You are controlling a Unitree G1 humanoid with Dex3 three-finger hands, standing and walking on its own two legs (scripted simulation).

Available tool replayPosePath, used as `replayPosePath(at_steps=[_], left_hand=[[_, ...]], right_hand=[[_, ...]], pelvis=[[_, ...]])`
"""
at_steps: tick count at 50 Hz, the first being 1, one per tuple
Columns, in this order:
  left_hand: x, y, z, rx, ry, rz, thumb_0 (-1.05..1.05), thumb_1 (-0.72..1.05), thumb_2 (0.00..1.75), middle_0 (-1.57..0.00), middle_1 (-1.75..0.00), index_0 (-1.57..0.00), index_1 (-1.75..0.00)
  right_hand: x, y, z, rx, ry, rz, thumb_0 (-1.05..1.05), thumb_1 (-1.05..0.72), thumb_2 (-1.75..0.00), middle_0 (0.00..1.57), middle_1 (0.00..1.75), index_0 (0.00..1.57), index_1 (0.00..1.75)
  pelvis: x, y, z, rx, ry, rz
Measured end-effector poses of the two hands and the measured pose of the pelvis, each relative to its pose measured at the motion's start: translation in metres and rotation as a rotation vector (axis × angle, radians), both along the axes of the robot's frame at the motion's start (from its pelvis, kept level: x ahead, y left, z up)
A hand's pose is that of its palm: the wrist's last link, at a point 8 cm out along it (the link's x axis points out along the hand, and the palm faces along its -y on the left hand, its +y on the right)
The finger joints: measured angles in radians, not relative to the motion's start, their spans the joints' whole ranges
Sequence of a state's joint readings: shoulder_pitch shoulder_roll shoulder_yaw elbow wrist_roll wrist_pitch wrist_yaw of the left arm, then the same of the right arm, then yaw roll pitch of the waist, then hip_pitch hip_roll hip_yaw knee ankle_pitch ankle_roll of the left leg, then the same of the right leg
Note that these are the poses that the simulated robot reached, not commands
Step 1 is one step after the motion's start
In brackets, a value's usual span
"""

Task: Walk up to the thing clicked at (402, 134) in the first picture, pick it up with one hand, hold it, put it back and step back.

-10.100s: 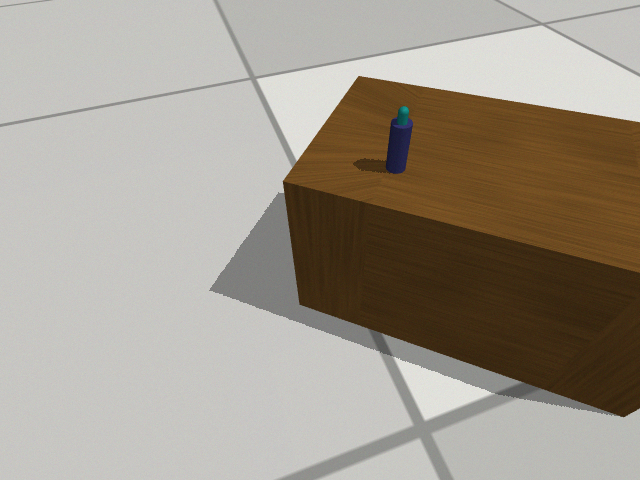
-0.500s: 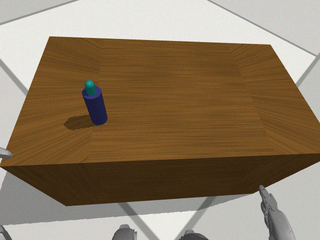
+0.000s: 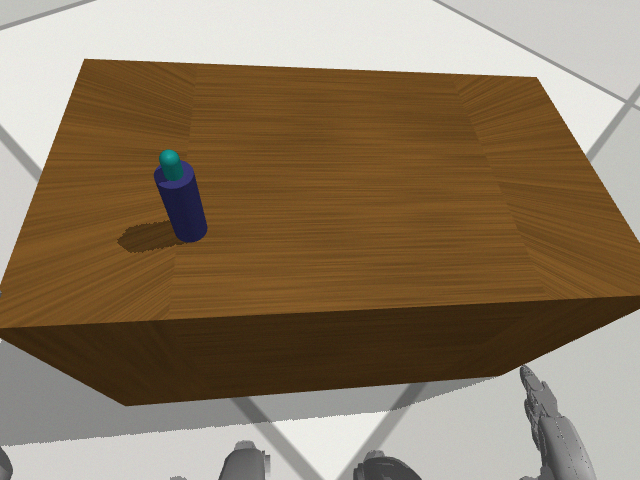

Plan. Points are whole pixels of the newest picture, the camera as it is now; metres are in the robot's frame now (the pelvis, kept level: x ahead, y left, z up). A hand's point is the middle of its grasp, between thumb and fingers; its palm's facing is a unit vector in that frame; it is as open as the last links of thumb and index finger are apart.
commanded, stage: go down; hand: left
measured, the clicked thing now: (180, 195) +0.51 +0.20 -0.01
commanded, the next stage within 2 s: approach in 0.74 s
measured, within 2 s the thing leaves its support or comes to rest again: neither
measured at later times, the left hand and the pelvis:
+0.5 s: hand out of the picture +0.42 +0.40 +0.09, palm faces +0.25 -0.97 +0.01, open 17.4 cm; pelvis +0.01 +0.01 +0.00, yaw -1 degrees
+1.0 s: hand out of the picture +0.42 +0.39 +0.09, palm faces +0.24 -0.97 +0.00, open 17.4 cm; pelvis +0.00 +0.00 +0.00, yaw +0 degrees
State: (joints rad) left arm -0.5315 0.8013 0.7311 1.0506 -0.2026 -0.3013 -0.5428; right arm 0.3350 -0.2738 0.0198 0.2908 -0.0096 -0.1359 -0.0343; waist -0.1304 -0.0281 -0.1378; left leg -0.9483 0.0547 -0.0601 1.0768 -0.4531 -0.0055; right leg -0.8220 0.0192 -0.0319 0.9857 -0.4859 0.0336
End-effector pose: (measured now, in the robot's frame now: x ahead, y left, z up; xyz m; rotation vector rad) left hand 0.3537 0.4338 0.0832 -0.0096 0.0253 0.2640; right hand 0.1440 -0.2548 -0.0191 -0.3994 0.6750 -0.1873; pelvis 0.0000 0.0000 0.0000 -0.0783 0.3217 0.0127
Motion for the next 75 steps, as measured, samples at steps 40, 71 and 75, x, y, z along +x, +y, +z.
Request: replayPosePath(at_steps=[40, 71, 75], left_hand=[[0.027, 0.007, 0.001, -0.020, 0.003, 0.001, -0.01, -0.52, 0.08, -0.05, -0.04, -0.04, -0.05], [0.097, -0.123, -0.131, -0.081, 0.058, -0.116, -0.01, -0.51, 0.07, -0.05, -0.04, -0.04, -0.05], [0.105, -0.130, -0.119, -0.041, -0.006, -0.089, -0.01, -0.47, 0.06, -0.05, -0.03, -0.04, -0.04]], right_hand=[[0.007, 0.006, 0.009, -0.022, -0.008, 0.003, -0.01, 0.53, -0.06, 0.06, 0.05, 0.06, 0.05], [-0.025, -0.007, 0.026, -0.184, -0.021, 0.008, -0.01, 0.56, -0.05, 0.06, 0.05, 0.06, 0.05], [-0.033, -0.005, 0.009, -0.154, 0.033, -0.017, -0.01, 0.55, -0.05, 0.06, 0.05, 0.06, 0.05]], pelvis=[[0.008, 0.008, 0.000, -0.011, 0.027, -0.005], [-0.017, 0.004, -0.037, -0.022, 0.118, -0.032], [-0.017, 0.004, -0.042, -0.025, 0.127, -0.036]])
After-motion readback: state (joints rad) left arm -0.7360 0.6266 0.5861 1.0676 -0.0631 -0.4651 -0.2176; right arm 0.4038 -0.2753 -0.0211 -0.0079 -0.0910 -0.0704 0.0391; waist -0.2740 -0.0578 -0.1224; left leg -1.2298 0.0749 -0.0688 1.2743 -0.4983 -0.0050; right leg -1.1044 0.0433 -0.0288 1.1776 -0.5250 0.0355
